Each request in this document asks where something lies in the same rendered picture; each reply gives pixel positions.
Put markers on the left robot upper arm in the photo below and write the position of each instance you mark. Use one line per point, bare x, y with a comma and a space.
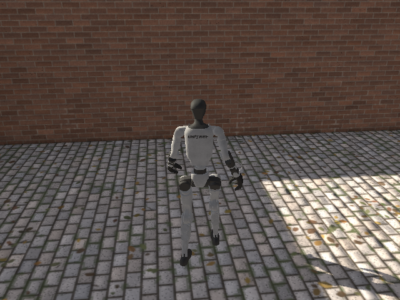
176, 141

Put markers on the robot left hand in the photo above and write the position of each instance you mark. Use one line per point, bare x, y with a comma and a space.
173, 170

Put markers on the robot torso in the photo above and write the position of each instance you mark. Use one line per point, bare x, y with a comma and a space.
199, 150

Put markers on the robot right hand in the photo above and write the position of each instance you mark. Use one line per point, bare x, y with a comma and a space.
239, 181

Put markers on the right robot forearm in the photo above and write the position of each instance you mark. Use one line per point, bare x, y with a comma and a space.
232, 166

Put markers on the left robot forearm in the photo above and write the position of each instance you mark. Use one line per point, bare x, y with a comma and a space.
171, 161

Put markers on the robot head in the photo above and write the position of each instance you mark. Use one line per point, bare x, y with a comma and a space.
198, 108

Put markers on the right robot upper arm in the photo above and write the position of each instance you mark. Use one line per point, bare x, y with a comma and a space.
221, 140

